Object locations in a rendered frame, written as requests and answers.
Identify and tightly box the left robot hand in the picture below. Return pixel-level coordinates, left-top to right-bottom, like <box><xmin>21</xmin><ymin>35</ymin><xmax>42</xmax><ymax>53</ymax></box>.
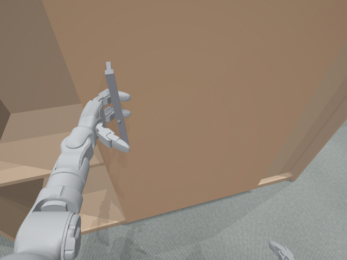
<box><xmin>78</xmin><ymin>89</ymin><xmax>131</xmax><ymax>153</ymax></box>

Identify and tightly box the handle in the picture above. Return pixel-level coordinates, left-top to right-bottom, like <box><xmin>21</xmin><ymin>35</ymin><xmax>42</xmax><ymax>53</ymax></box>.
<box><xmin>105</xmin><ymin>62</ymin><xmax>129</xmax><ymax>145</ymax></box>

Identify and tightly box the left robot upper arm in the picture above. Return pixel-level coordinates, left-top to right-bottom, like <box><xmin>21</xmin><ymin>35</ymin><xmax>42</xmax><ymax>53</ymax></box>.
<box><xmin>0</xmin><ymin>211</ymin><xmax>81</xmax><ymax>260</ymax></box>

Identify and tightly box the right robot hand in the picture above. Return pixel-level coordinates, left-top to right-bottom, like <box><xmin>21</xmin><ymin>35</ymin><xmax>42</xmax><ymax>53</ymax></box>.
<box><xmin>269</xmin><ymin>241</ymin><xmax>294</xmax><ymax>260</ymax></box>

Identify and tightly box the wardrobe door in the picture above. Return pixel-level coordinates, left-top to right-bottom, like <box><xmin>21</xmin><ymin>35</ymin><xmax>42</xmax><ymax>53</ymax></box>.
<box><xmin>42</xmin><ymin>0</ymin><xmax>347</xmax><ymax>223</ymax></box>
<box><xmin>262</xmin><ymin>39</ymin><xmax>347</xmax><ymax>179</ymax></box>

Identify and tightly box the left robot forearm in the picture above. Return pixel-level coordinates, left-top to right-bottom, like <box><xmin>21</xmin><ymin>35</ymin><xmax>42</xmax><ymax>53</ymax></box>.
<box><xmin>14</xmin><ymin>127</ymin><xmax>97</xmax><ymax>253</ymax></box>

